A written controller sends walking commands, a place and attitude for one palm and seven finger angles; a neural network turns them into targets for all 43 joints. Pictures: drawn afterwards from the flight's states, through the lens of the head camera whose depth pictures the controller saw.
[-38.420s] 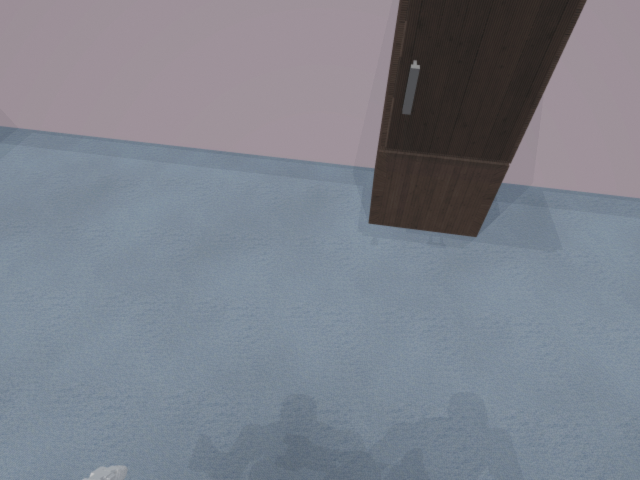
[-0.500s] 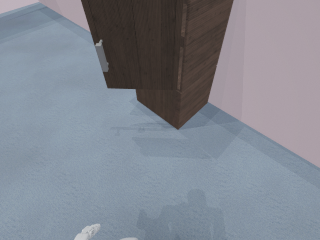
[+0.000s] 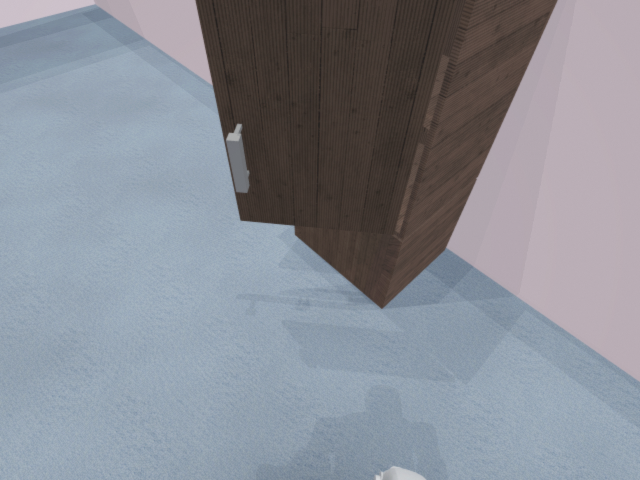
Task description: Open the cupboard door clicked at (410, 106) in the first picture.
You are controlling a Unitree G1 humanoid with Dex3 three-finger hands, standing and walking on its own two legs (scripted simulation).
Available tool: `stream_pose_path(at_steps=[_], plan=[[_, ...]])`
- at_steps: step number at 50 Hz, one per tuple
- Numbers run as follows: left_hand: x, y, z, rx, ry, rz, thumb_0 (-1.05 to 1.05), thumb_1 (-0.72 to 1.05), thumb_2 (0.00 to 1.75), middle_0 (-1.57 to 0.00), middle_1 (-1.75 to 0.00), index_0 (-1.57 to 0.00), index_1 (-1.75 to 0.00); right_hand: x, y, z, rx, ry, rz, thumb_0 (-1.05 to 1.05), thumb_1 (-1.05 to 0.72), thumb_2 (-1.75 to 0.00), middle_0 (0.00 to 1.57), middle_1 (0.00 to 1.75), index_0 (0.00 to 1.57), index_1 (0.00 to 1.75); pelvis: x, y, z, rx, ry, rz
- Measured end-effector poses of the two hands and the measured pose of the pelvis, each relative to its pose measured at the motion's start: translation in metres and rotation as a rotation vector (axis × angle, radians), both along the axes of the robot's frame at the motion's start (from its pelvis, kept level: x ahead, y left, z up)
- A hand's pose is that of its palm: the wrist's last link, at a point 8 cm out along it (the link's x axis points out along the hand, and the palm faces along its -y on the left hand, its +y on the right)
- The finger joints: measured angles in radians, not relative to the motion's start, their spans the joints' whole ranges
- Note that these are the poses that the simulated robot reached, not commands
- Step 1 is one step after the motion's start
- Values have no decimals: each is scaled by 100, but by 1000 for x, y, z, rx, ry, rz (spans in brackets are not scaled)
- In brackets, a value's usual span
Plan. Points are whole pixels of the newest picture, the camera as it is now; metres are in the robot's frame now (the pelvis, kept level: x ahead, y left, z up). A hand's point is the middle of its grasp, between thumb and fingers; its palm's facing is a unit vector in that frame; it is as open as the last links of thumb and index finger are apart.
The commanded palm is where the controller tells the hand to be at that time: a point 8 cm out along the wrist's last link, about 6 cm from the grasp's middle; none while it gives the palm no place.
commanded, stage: take the last steps up to it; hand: left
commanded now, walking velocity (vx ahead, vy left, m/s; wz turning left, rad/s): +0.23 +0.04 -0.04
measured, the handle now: (240, 158) +0.76 +0.26 -0.10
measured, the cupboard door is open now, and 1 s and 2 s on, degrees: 40 40 40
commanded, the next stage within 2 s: come to a stop and stand still in 0.18 s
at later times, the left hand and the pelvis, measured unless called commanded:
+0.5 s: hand (208, 433) +0.20 +0.19 -0.18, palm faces +0.03 -0.98 -0.21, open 7.3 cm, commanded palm none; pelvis +0.16 +0.01 -0.01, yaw -1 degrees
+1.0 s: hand (208, 442) +0.19 +0.19 -0.17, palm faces +0.01 -0.96 -0.29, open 7.4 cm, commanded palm none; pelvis +0.14 -0.02 -0.02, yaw -1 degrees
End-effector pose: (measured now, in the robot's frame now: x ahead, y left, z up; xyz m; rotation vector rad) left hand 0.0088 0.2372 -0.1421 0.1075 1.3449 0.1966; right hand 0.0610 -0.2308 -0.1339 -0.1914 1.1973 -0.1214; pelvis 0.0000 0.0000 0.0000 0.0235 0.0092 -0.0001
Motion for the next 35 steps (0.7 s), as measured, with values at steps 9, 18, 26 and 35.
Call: stream_pose_path(at_steps=[9,18,26,35], plan=[[155,-21,9,21,-203,-123,1,91,90,-20,-30,-19,-30,-24,-9,-23,51,225,-103,0,-92,-90,20,30,20,30,70,-13,-9,27,-15,-12],[188,-24,14,36,-169,-69,-1,94,90,-20,-30,-20,-30,42,-11,-11,46,243,-116,1,-91,-90,20,30,20,30,125,-16,3,-6,-13,0],[186,7,-11,29,-18,-55,0,93,90,-20,-30,-20,-30,130,6,-14,2,101,-96,1,-92,-90,20,30,20,30,164,8,-10,-34,-31,-25],[192,17,-7,57,-5,-53,0,91,90,-20,-30,-20,-30,167,3,-10,-18,21,-55,0,-91,-90,20,30,20,30,153,6,-9,-31,-11,-37]])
